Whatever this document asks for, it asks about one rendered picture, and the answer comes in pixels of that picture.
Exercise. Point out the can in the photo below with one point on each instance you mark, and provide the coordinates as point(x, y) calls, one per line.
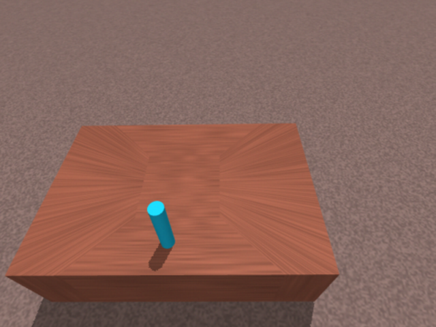
point(159, 218)

